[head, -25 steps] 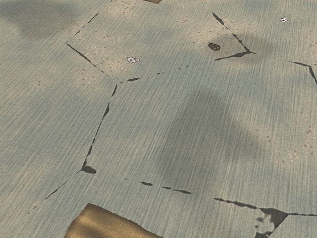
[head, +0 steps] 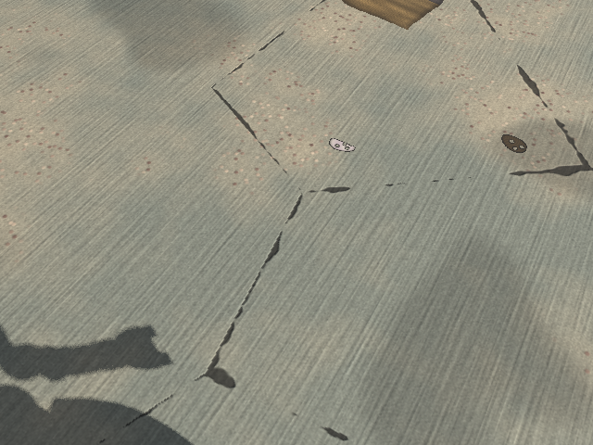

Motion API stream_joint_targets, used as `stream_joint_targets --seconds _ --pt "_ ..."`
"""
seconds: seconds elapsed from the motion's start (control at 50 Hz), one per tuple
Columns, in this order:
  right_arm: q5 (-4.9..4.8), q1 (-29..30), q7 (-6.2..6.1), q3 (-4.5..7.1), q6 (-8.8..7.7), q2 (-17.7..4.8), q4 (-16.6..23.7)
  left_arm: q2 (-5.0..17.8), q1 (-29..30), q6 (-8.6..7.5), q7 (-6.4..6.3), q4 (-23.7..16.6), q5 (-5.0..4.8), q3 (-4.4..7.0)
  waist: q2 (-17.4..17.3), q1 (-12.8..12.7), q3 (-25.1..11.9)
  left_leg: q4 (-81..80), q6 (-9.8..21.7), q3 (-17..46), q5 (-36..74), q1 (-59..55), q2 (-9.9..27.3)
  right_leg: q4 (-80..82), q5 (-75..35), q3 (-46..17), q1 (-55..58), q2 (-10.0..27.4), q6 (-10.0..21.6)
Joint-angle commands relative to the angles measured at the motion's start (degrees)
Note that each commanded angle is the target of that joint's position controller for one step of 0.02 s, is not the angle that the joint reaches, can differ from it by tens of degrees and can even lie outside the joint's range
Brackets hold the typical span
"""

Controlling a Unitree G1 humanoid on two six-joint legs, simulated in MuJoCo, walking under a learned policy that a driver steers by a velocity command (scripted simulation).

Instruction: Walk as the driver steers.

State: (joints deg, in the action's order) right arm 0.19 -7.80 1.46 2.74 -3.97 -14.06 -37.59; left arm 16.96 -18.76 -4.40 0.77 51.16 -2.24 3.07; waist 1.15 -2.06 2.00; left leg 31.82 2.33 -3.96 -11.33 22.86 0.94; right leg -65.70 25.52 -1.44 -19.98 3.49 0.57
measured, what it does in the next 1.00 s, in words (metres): walks ahead, turning right: right foot, then left foot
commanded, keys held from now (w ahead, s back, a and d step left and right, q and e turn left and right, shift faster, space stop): w+e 1.00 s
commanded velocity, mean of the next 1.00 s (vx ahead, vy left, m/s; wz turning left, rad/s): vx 0.50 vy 0.00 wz -0.51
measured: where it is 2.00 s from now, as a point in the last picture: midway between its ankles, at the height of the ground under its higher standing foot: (496, 282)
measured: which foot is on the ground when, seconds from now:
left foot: down 0.00-0.46, up 0.48-0.90, down 0.92-1.00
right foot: up 0.00-0.42, down 0.44-0.94, up 0.96-1.00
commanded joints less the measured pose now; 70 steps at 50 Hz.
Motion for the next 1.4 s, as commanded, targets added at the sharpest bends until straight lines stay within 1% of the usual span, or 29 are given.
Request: stream_joint_targets --seconds 0.02,0.08,0.16,0.24,0.32,0.38,0.42,0.44,0.46,0.48,0.5,0.52,0.54,0.56,0.64,0.74,0.84,0.9,0.92,0.94,0.96,0.98,1.0,1.02,1.06,1.2,1.3,1.36,1.4 --pt "0.11 -6.3 -0.11 2.23 -1.32 -5.8 -0.1 5.9 2.2 -0.10 -0.31 -5.0 0.44 1.80 -8.3 2.9 -6.0 -18.2 9.5 15.5 8.3 -18.8 14.9 -3.3 -8.0 -3.9 -17.5 5.2 0.1" --pt "0.62 -4.8 -0.48 2.68 -2.87 -5.9 -1.9 2.8 1.2 1.94 -0.42 -4.6 0.18 1.56 -6.2 0.8 -3.1 -23.0 9.5 8.9 12.1 -13.9 14.4 -1.3 -13.1 -4.3 -16.3 5.1 -0.8" --pt "1.04 -6.6 -1.70 3.10 -2.99 -6.7 -4.4 2.0 5.9 2.24 -0.26 -6.4 0.69 1.58 -4.8 1.7 -0.2 -24.3 8.3 1.5 15.1 -16.1 13.6 8.0 -22.9 -5.6 -21.5 4.2 -1.4" --pt "0.50 -8.3 -2.43 3.64 -2.41 -8.8 -5.9 0.5 13.4 1.88 1.27 -9.0 1.21 0.67 -3.6 4.3 2.5 -24.9 7.1 -3.9 15.2 -18.7 13.9 20.2 -29.9 -1.1 -20.8 3.4 -0.3" --pt "-0.56 -11.3 -2.66 4.26 -0.93 -10.3 -7.9 0.4 19.2 1.82 2.69 -12.5 1.12 0.27 -3.3 6.3 4.3 -21.6 6.3 -6.3 19.7 -26.5 16.2 26.3 -24.9 2.4 -23.2 2.6 1.9" --pt "-1.18 -10.2 -2.99 4.75 0.32 -12.5 -8.0 2.2 17.4 2.03 3.32 -14.1 0.95 1.19 -5.7 3.7 1.1 -13.1 4.5 -8.6 42.5 -29.5 16.4 27.7 -16.8 7.2 -16.1 -1.6 4.9" --pt "-1.75 -8.3 -3.26 4.93 1.21 -13.9 -7.6 6.2 6.0 2.30 2.91 -12.0 0.60 3.44 -6.6 -3.3 -5.7 3.5 2.5 -10.2 54.9 -27.1 14.5 30.3 -15.0 9.7 -0.2 -6.6 8.1" --pt "-1.67 -8.2 -3.42 4.46 0.96 -13.2 -7.2 10.2 -3.2 2.63 1.88 -9.8 0.73 5.52 -4.0 -7.8 -10.5 18.2 0.0 -10.6 45.0 -17.3 12.0 33.7 -18.6 5.5 16.1 -6.7 10.5" --pt "1.07 -12.9 -2.90 2.06 -0.16 -4.7 -4.6 17.0 -4.9 2.80 0.79 -9.2 0.63 6.83 12.2 -2.6 -14.1 39.9 -3.9 -8.7 -7.0 7.6 3.1 35.3 -19.3 -21.5 35.5 8.3 18.7" --pt "-0.48 -11.3 -2.11 1.13 -2.81 -5.1 -2.9 15.9 -5.4 1.72 1.27 -11.5 1.18 5.94 10.6 -3.1 -24.7 51.2 -4.3 6.3 -24.0 19.1 -4.3 46.6 -9.3 -48.3 44.5 16.6 26.9" --pt "-2.80 -3.8 -1.45 2.20 -4.31 -9.3 -1.5 11.5 -4.7 1.04 1.53 -11.1 1.57 4.79 4.4 -5.7 -18.9 51.3 -2.8 10.2 -18.9 24.8 -0.8 49.3 -10.8 -41.5 41.7 15.0 22.6" --pt "-2.82 -2.0 -1.48 1.85 -4.99 -8.8 -0.8 9.4 -1.9 0.55 1.44 -11.2 1.18 4.23 2.2 -3.7 -12.6 46.5 -1.5 9.8 -13.9 24.8 1.7 48.8 -14.6 -33.3 33.9 12.6 20.3" --pt "-1.34 -2.1 -1.98 1.99 -5.00 -8.6 -1.6 7.3 2.5 0.41 1.35 -12.0 0.97 3.57 -1.4 -0.8 -8.5 41.4 -1.6 9.5 -10.8 21.3 4.0 48.7 -20.3 -26.9 25.0 10.1 18.3" --pt "-0.26 -2.9 -2.19 2.57 -4.43 -9.6 -2.0 5.4 5.3 0.36 1.08 -13.0 1.43 2.95 -0.8 1.3 -6.8 37.7 -2.0 9.6 -8.8 16.7 5.4 49.6 -25.6 -22.7 18.5 8.3 17.5" --pt "0.69 -2.8 -2.12 2.22 -1.96 -7.1 -1.3 7.2 5.1 0.10 -0.12 -13.8 1.55 3.27 -0.1 3.2 -4.6 27.4 -4.9 7.6 -4.0 12.2 5.2 52.5 -33.7 -16.3 8.3 5.4 17.2" --pt "0.27 7.8 -1.43 0.91 -2.07 -4.8 1.2 8.3 1.4 0.99 -1.40 -13.0 0.93 3.62 3.4 -0.9 -2.6 5.6 -6.3 6.5 13.7 8.1 1.0 51.4 -25.8 -12.2 4.6 1.0 12.8" --pt "-0.73 11.3 -0.17 1.81 -3.30 -7.8 2.7 8.1 -1.8 1.78 -1.68 -12.1 0.62 3.65 5.0 -1.8 -2.5 -3.0 -4.7 8.5 12.0 4.9 -1.0 45.8 -19.1 -20.0 10.3 4.0 11.3" --pt "-0.66 3.1 -0.34 3.23 -4.20 -9.9 0.8 6.7 0.3 2.14 -1.82 -13.0 0.94 3.33 6.8 3.2 -4.8 -7.0 -1.5 7.3 8.0 -6.3 -1.2 38.2 -22.3 -22.0 10.6 2.4 8.7" --pt "0.35 -4.0 -0.74 4.09 -4.50 -12.1 -0.1 3.8 0.9 1.92 -1.59 -13.9 1.37 2.24 4.1 6.6 -10.8 -6.0 1.6 12.1 6.8 -18.6 4.7 26.8 -21.1 -18.7 6.4 -0.6 6.7" --pt "1.50 -11.6 -1.15 5.19 -4.23 -16.9 -0.9 0.0 -4.5 1.54 -1.67 -15.3 1.18 1.09 -8.5 6.2 -19.5 -7.6 8.8 31.6 0.3 -38.9 17.7 7.5 -4.9 -10.9 -9.7 -8.2 2.5" --pt "0.42 -14.0 -0.53 5.22 -3.53 -16.3 -2.7 2.3 -7.8 1.19 -1.71 -16.1 -0.11 0.92 -20.9 5.1 -21.0 -13.5 13.7 51.5 -15.4 -43.4 24.4 -4.6 9.6 -8.6 -23.4 -7.5 1.2" --pt "-0.26 -10.8 -0.65 3.84 -3.23 -10.9 -1.5 7.5 -4.4 1.45 -1.72 -15.0 -0.36 2.18 -12.5 6.4 -13.0 -15.3 11.5 45.9 -22.3 -37.0 22.2 -9.7 4.6 -9.7 -27.1 -4.0 0.7" --pt "-0.18 -8.2 -0.92 3.12 -2.63 -8.8 -1.1 8.6 0.5 1.86 -1.66 -15.8 0.38 2.55 -8.0 6.6 -7.6 -15.5 9.1 36.5 -17.7 -29.9 19.7 -10.2 -0.1 -7.4 -26.9 -2.1 0.5" --pt "0.15 -5.8 -0.98 2.55 -2.28 -7.6 -1.2 7.9 2.7 2.05 -1.52 -16.4 1.04 2.62 -5.8 5.4 -4.1 -16.8 8.1 29.8 -10.7 -23.3 17.1 -7.9 -3.5 -6.7 -25.0 -0.5 0.3" --pt "0.55 -3.8 -1.18 2.01 -2.33 -6.4 -2.0 5.9 2.8 2.55 -0.89 -16.9 0.75 2.69 -7.8 3.2 -1.6 -19.5 7.1 21.0 -2.6 -16.3 13.8 -4.0 -7.0 -6.0 -20.8 2.1 0.3" --pt "0.29 -5.2 -1.49 3.13 -2.65 -10.0 -5.3 2.8 7.7 3.06 -0.15 -18.8 0.89 1.66 -5.0 3.7 -0.9 -22.8 8.3 6.1 13.0 -18.3 13.7 9.6 -19.9 -3.9 -23.2 3.3 -1.4" --pt "-0.68 -9.6 -1.48 3.18 -1.51 -11.9 -8.0 0.4 16.8 2.09 1.54 -21.2 0.93 0.43 -3.9 7.3 1.8 -22.7 7.0 -0.1 14.4 -20.5 13.4 24.8 -25.9 0.8 -18.6 1.3 0.2" --pt "-1.80 -11.4 -1.14 3.55 -0.56 -13.5 -9.7 1.4 19.1 1.84 2.19 -22.7 0.89 0.64 -4.7 6.7 3.1 -20.6 6.7 -0.5 20.7 -25.3 15.7 29.9 -19.6 2.4 -17.1 -0.3 2.5" --pt "-2.33 -10.8 -1.38 3.87 0.03 -15.2 -10.3 3.7 15.3 1.85 2.17 -22.3 1.51 1.77 -6.7 3.0 -0.2 -12.9 5.6 -2.3 39.9 -27.4 15.8 32.6 -15.1 4.9 -8.9 -3.6 4.8"
Velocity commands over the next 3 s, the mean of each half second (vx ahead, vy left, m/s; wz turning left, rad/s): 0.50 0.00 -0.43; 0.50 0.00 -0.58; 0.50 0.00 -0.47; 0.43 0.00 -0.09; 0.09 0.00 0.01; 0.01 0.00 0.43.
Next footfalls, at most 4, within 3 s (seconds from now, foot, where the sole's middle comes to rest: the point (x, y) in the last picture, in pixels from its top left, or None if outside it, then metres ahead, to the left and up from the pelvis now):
0.44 right None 0.37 -0.17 -0.77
0.92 left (345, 342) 0.70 -0.09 -0.77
1.44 right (505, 338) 0.73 -0.48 -0.77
1.94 left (502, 220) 1.10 -0.54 -0.77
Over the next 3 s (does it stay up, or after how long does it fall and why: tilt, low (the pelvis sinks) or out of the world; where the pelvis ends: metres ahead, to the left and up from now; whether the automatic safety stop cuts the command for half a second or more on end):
stays up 1.00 -0.56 0.01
